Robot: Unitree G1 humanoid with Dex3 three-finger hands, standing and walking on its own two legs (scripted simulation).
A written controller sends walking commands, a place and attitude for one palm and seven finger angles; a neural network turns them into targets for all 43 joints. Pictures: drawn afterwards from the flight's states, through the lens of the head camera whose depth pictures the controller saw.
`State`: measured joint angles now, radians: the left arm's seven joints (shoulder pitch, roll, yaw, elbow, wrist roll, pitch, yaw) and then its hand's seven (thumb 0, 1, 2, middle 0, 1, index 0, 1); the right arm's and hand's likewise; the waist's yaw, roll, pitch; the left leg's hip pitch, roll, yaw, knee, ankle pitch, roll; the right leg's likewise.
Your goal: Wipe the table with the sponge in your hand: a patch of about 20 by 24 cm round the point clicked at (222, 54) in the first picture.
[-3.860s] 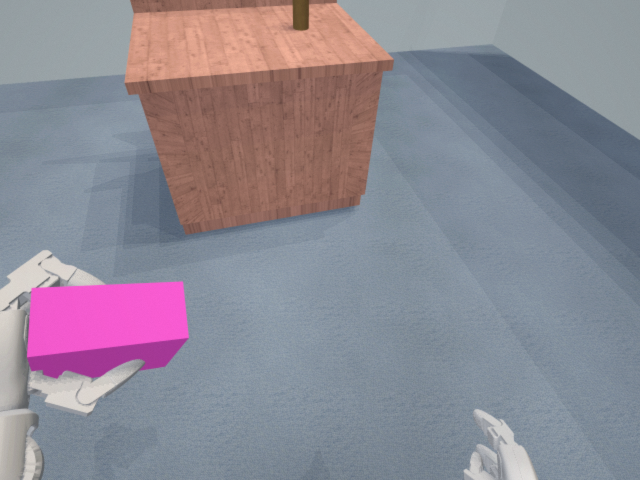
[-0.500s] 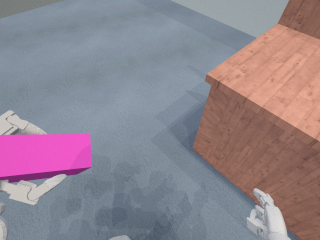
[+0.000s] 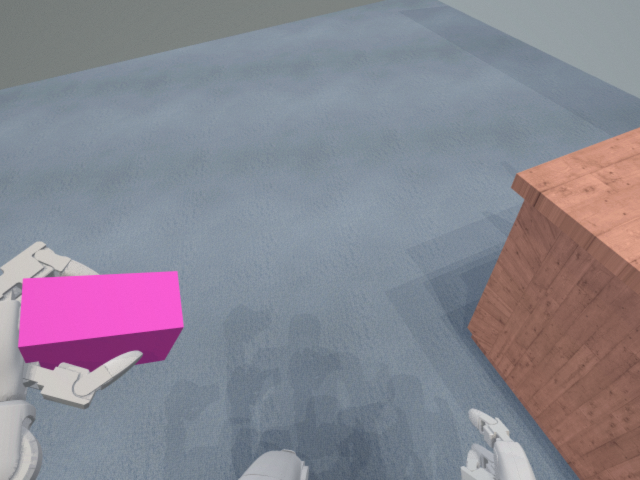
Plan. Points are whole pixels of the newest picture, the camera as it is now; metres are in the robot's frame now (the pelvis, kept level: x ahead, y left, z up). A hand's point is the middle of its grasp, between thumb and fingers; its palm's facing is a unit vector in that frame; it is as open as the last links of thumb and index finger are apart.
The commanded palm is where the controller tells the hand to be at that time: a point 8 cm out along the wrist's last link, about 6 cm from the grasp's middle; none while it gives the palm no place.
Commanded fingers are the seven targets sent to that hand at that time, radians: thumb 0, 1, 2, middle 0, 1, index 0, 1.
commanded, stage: walk to a spot facing it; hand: left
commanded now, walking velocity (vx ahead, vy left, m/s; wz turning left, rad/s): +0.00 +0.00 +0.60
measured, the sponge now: (127, 323) +0.23 +0.20 +0.15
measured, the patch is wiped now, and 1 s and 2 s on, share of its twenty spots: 0.00 0.00 0.00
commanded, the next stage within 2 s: turn to face it in 1.70 s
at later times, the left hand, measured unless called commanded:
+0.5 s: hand out of the picture +0.05 +0.28 +0.19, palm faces +0.65 -0.65 -0.39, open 9.9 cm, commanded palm -0.01 +0.31 +0.18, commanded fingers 0.00 0.10 1.30 -1.20 -1.60 -1.20 -1.60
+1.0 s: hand out of the picture +0.03 +0.29 +0.18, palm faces +0.75 -0.47 -0.46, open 10.0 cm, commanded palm -0.04 +0.30 +0.18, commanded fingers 0.00 0.10 1.30 -1.20 -1.60 -1.20 -1.60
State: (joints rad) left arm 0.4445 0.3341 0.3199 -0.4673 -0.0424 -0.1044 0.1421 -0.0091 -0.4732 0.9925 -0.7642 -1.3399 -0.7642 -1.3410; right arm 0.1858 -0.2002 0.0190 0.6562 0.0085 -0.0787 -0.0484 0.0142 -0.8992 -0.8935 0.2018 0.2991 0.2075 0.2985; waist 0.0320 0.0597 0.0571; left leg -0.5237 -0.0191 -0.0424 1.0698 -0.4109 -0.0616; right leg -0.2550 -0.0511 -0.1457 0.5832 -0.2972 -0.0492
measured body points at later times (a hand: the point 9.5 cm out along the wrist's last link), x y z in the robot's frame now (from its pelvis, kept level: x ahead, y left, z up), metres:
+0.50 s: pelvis -0.07 -0.01 +0.00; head -0.08 +0.00 +0.45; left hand +0.01 +0.31 +0.21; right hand +0.14 -0.16 -0.08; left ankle -0.11 +0.12 -0.73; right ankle -0.01 -0.12 -0.66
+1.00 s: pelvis -0.02 -0.03 +0.01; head +0.01 -0.01 +0.46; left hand -0.01 +0.31 +0.21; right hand +0.25 -0.18 -0.08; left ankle -0.04 +0.12 -0.70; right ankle +0.00 -0.13 -0.73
